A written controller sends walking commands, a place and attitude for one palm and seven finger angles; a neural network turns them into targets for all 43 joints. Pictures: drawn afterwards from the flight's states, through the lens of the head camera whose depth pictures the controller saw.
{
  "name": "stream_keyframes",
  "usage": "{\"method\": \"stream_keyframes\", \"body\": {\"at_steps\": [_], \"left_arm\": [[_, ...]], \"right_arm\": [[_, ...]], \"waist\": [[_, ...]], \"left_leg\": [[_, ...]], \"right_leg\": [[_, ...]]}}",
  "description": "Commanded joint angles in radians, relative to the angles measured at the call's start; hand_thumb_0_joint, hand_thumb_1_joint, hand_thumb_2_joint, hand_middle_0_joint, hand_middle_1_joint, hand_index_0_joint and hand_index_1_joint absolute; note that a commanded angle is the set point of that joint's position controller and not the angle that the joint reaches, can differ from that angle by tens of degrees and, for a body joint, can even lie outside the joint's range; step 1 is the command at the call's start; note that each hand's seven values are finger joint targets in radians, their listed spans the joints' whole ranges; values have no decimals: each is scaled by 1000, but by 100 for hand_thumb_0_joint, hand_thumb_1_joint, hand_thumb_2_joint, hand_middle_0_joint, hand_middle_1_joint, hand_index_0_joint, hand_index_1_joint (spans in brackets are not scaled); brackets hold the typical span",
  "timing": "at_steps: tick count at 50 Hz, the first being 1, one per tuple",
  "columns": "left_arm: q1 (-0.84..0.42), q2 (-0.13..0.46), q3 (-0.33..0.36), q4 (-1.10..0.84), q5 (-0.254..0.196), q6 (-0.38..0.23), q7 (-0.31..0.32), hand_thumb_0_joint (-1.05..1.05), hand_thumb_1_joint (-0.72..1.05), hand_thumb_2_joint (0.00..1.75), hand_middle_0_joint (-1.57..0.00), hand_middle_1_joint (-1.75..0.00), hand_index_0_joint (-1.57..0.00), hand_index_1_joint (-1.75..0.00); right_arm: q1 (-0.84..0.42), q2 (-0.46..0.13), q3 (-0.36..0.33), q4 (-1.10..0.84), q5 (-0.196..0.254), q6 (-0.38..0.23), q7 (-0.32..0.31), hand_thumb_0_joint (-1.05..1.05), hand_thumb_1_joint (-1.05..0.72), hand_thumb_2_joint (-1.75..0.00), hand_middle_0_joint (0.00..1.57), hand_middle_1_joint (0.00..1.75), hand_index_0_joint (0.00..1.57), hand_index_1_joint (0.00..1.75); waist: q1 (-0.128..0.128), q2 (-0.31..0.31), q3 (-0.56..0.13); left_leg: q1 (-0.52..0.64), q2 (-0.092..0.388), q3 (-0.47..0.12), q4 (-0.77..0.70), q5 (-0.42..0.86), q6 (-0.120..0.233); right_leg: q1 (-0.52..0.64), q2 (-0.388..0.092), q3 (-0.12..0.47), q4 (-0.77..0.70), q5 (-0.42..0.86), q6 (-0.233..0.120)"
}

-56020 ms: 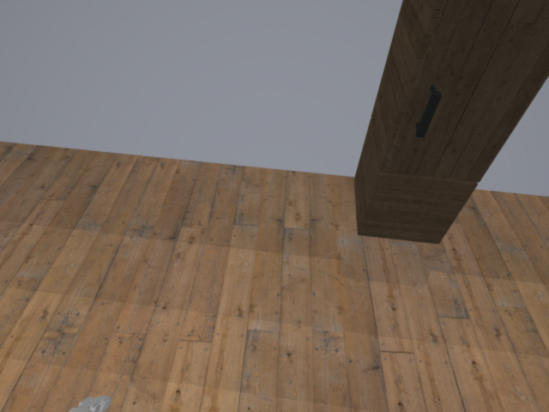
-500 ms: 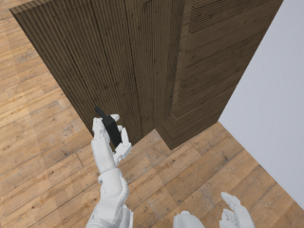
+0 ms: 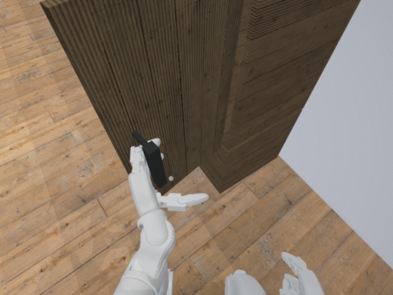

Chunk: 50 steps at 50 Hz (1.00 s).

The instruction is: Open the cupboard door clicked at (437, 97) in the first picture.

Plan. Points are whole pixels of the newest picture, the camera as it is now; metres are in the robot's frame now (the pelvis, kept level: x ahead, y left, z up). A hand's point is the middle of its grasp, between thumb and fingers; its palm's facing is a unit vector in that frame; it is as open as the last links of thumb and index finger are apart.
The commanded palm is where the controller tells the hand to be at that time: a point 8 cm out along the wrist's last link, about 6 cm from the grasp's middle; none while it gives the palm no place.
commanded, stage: open thumb and fingers to let go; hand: left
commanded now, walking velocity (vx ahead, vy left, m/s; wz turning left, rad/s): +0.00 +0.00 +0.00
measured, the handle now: (149, 160) +0.38 +0.12 +0.03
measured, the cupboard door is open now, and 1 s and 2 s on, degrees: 100 100 100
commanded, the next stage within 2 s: slide the hand sideways off the handle in 0.18 s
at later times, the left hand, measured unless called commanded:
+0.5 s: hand (163, 190) +0.31 +0.08 +0.03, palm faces -0.04 -1.00 -0.06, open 16.5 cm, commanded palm +0.28 +0.10 +0.03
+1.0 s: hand (154, 219) +0.25 +0.09 +0.04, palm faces -0.03 -1.00 +0.02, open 16.5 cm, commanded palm +0.23 +0.14 +0.03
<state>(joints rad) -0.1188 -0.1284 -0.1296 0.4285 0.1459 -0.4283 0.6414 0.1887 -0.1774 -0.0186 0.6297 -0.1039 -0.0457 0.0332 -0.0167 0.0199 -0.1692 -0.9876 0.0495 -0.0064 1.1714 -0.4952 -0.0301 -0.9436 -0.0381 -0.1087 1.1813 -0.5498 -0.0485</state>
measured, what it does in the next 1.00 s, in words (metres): stands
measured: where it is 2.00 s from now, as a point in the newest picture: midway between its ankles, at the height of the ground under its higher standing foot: outside the picture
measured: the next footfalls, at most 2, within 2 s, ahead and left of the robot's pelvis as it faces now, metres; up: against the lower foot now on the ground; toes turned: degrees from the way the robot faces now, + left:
none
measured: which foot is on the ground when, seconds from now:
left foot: down 0.00-1.00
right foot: down 0.00-1.00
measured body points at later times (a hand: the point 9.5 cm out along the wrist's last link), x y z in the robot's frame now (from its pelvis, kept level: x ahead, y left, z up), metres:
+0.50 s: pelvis -0.01 +0.01 -0.01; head +0.07 +0.01 +0.44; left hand +0.31 +0.14 +0.04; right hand +0.14 -0.22 -0.12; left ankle +0.04 +0.14 -0.64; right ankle +0.01 -0.09 -0.64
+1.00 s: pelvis +0.01 +0.02 -0.01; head +0.10 +0.02 +0.43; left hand +0.25 +0.14 +0.04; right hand +0.21 -0.19 -0.10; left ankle +0.04 +0.14 -0.64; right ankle +0.01 -0.09 -0.64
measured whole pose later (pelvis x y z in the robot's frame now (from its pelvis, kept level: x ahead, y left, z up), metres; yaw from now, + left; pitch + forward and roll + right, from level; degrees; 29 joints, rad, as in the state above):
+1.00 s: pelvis +0.01 +0.02 -0.01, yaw -1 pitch +18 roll -1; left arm 0.33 0.03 -0.23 -0.03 0.02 -0.42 0.11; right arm 0.21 -0.19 0.01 0.42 -0.02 -0.01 0.04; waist 0.02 0.02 -0.16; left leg -1.00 0.03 0.02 1.23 -0.55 0.01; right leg -0.95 -0.05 -0.08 1.22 -0.59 -0.01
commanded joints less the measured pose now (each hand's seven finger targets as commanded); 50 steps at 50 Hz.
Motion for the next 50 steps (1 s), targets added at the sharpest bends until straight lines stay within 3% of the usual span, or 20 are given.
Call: {"method": "stream_keyframes", "body": {"at_steps": [1, 8, 9, 14, 15, 17, 18, 20, 21, 23, 25, 27, 28, 29, 33, 34, 36, 40, 45, 50], "left_arm": [[-264, -66, -39, -199, 27, -59, 12, 0, -50, 30, -21, -65, -21, -65], [-298, -65, -23, -169, 20, -46, 25, 0, -50, 30, -15, -30, -15, -30], [-286, -55, -13, -171, 27, -46, 26, 0, -50, 30, -15, -30, -15, -30], [-294, -99, -47, -154, 27, -40, 28, 0, -50, 30, -15, -30, -15, -30], [-281, -14, -266, -191, 135, -75, -164, 0, -50, 30, -15, -30, -15, -30], [-347, 76, -190, -250, 83, -147, -324, 0, -50, 30, -15, -30, -15, -30], [-326, 81, -198, -269, 66, -162, -377, 0, -50, 30, -15, -30, -15, -30], [-292, 56, -242, -287, 0, -169, -503, 0, -50, 30, -15, -30, -15, -30], [-290, 42, -234, -306, -64, -165, -548, 0, -50, 30, -15, -30, -15, -30], [-209, 17, -202, -306, -174, -130, -591, 0, -50, 30, -15, -30, -15, -30], [-107, 0, -178, -327, -234, -96, -597, 0, -50, 30, -15, -30, -15, -30], [-32, 5, -165, -356, -233, -78, -573, 0, -50, 30, -15, -30, -15, -30], [7, 18, -157, -375, -216, -79, -557, 0, -50, 30, -15, -30, -15, -30], [58, 43, -145, -393, -191, -85, -542, 0, -50, 30, -15, -30, -15, -30], [157, 60, -165, -446, -108, -108, -503, 0, -50, 30, -15, -30, -15, -30], [170, 90, -153, -452, -85, -109, -493, 0, -50, 30, -15, -30, -15, -30], [195, 86, -170, -491, -59, -112, -488, 0, -50, 30, -15, -30, -15, -30], [288, 98, -168, -558, -71, -93, -512, 0, -50, 30, -15, -30, -15, -30], [392, 115, -146, -637, -116, -58, -537, 0, -50, 30, -15, -30, -15, -30], [418, 139, -129, -702, -121, -66, -544, 0, -50, 30, -15, -30, -15, -30]], "right_arm": [[-44, -97, -33, -133, 1, -43, -14, 0, -90, -90, 20, 30, 20, 30], [-49, -96, -29, -126, -1, -40, -15, 0, -90, -90, 20, 30, 20, 30], [-44, -98, -31, -128, -2, -40, -15, 0, -90, -90, 20, 30, 20, 30], [-52, -98, -30, -130, -1, -43, -10, 0, -90, -90, 20, 30, 20, 30], [15, -137, -37, -116, 5, -29, -5, 0, -90, -90, 20, 30, 20, 30], [24, -131, -44, -142, 17, -24, -11, 0, -90, -90, 20, 30, 20, 30], [16, -132, -44, -153, 24, -25, -14, 0, -90, -90, 20, 30, 20, 30], [18, -136, -40, -177, 46, -30, -14, 0, -90, -90, 20, 30, 20, 30], [17, -137, -37, -189, 58, -35, -16, 0, -90, -90, 20, 30, 20, 30], [7, -141, -31, -210, 83, -42, -22, 0, -90, -90, 20, 30, 20, 30], [4, -143, -30, -231, 97, -46, -21, 0, -90, -90, 20, 30, 20, 30], [16, -144, -33, -246, 97, -44, -15, 0, -90, -90, 20, 30, 20, 30], [19, -145, -36, -253, 94, -42, -10, 0, -90, -90, 20, 30, 20, 30], [16, -146, -36, -264, 89, -41, -5, 0, -90, -90, 20, 30, 20, 30], [16, -139, -37, -285, 76, -29, 17, 0, -90, -90, 20, 30, 20, 30], [11, -142, -37, -289, 73, -25, 18, 0, -90, -90, 20, 30, 20, 30], [9, -136, -37, -302, 69, -20, 21, 0, -90, -90, 20, 30, 20, 30], [3, -134, -33, -335, 75, -9, 16, 0, -90, -90, 20, 30, 20, 30], [11, -129, -27, -356, 83, -4, 0, 0, -90, -90, 20, 30, 20, 30], [5, -125, -21, -362, 79, -13, -13, 0, -90, -90, 20, 30, 20, 30]], "waist": [[-24, -69, -324], [-27, -65, -314], [-15, -62, -327], [-24, -66, -309], [-114, -78, -286], [-73, -59, -355], [-71, -34, -363], [-78, -12, -349], [-75, -5, -346], [-57, -29, -312], [-30, -35, -318], [-22, -78, -310], [-20, -94, -307], [2, -78, -319], [-8, -75, -253], [0, -62, -243], [-3, -50, -255], [11, -19, -266], [6, -56, -278], [-3, -49, -257]], "left_leg": [[198, -56, -4, -129, 177, 37], [193, -56, -2, -134, 162, 35], [192, -55, -8, -137, 176, 33], [201, -51, -14, -141, 173, 31], [216, -47, -11, -109, 160, 45], [211, -59, -13, -96, 172, 55], [222, -59, -12, -92, 177, 56], [252, -58, -18, -96, 170, 57], [257, -60, -21, -105, 151, 55], [269, -57, -25, -136, 127, 50], [289, -54, -31, -156, 166, 46], [274, -54, -32, -157, 205, 47], [268, -52, -29, -151, 224, 48], [262, -52, -35, -151, 256, 45], [224, -48, -25, -130, 238, 45], [207, -49, -30, -127, 233, 46], [210, -50, -25, -114, 231, 46], [220, -52, -24, -122, 230, 43], [225, -54, -26, -115, 257, 43], [199, -56, -34, -89, 263, 43]], "right_leg": [[172, 28, 62, -212, 236, 18], [167, 31, 59, -217, 214, 18], [174, 33, 55, -207, 224, 14], [148, 37, 40, -200, 213, 11], [106, 22, 68, -196, 259, 16], [155, 16, 85, -178, 306, 8], [150, 16, 88, -174, 314, 8], [126, 18, 83, -177, 295, 6], [133, 20, 81, -188, 269, 6], [141, 29, 67, -217, 219, 8], [155, 34, 50, -210, 237, 7], [177, 34, 42, -197, 277, 12], [176, 33, 41, -187, 297, 13], [185, 32, 39, -166, 314, 8], [135, 29, 43, -139, 304, 9], [131, 29, 47, -133, 291, 4], [117, 29, 52, -120, 293, 3], [133, 32, 51, -121, 288, 1], [162, 37, 47, -121, 333, 8], [140, 37, 45, -98, 340, 11]]}}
